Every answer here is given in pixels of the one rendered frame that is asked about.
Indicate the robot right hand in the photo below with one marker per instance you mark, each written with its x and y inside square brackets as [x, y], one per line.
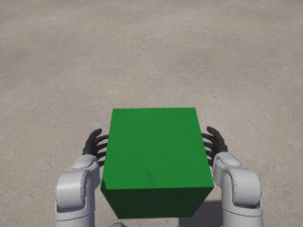
[217, 145]

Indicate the left robot forearm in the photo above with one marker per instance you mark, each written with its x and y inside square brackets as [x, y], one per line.
[74, 195]

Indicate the robot left hand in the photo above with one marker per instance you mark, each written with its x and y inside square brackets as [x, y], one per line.
[92, 147]

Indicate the carton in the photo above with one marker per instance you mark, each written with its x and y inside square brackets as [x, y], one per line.
[155, 163]

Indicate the right robot forearm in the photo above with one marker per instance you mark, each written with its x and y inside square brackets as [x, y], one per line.
[241, 191]

